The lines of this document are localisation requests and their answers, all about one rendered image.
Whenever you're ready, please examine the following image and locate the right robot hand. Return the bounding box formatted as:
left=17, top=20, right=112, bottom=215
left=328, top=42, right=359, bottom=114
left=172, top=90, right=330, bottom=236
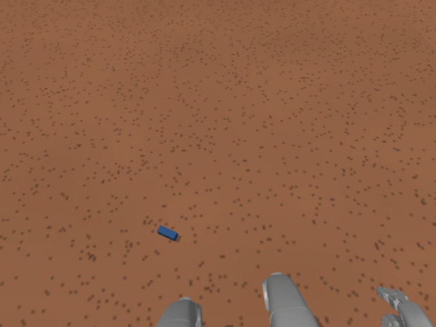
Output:
left=376, top=287, right=434, bottom=327

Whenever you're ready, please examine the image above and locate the small box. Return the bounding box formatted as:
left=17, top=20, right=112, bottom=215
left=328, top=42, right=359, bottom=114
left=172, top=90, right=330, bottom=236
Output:
left=157, top=225, right=178, bottom=241

